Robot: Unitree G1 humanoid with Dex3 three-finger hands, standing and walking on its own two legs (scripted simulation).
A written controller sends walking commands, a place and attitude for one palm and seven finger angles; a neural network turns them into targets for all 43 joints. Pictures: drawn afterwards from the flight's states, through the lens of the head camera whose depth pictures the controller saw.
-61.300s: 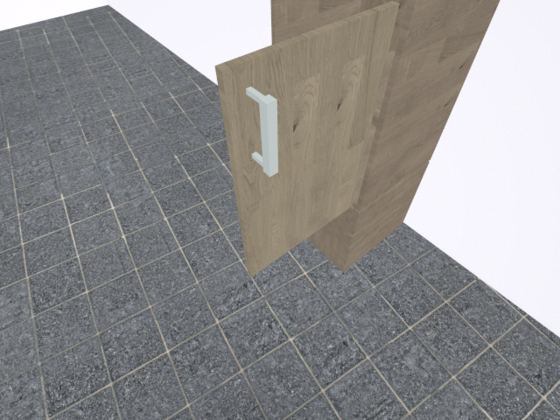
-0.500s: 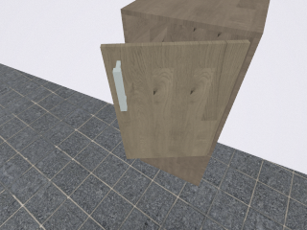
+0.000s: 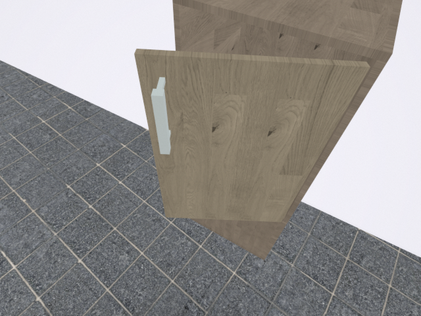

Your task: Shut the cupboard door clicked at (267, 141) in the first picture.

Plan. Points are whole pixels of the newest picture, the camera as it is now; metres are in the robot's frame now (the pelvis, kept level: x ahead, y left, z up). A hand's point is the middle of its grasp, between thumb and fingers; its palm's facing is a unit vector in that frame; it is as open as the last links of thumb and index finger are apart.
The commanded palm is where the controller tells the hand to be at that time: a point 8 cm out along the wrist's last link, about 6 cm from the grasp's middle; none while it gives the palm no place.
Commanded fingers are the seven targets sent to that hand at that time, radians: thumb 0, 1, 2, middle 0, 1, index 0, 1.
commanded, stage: shuffle to correct the standing spot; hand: left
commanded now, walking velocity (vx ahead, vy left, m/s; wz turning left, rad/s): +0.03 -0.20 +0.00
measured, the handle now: (163, 118) +0.44 +0.13 +0.14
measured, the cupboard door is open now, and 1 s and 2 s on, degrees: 28 28 28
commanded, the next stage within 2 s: come to a stop and stand still in 0.30 s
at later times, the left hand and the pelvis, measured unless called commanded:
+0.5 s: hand out of the picture +0.13 +0.12 -0.17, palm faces +0.00 -0.97 -0.23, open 7.4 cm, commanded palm none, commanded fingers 0.00 0.90 0.90 -0.20 -0.30 -0.20 -0.30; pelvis +0.02 -0.08 -0.01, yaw +0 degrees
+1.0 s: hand out of the picture +0.01 +0.12 -0.17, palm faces +0.01 -0.97 -0.26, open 7.3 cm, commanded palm none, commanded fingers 0.00 0.90 0.90 -0.20 -0.30 -0.20 -0.30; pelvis +0.02 -0.07 +0.00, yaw -1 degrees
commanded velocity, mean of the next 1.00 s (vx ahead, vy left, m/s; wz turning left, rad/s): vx -0.01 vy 0.00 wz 0.00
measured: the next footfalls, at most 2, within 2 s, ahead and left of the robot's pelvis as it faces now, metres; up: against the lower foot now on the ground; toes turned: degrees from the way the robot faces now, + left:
right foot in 0.48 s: +0.06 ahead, -0.22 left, +0.00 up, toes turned +1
left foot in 0.70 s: +0.06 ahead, +0.00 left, +0.00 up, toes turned +5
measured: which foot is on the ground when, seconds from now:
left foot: down 0.00-0.46, up 0.48-0.68, down 0.70-1.00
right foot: down 0.00-0.10, up 0.12-0.46, down 0.48-1.00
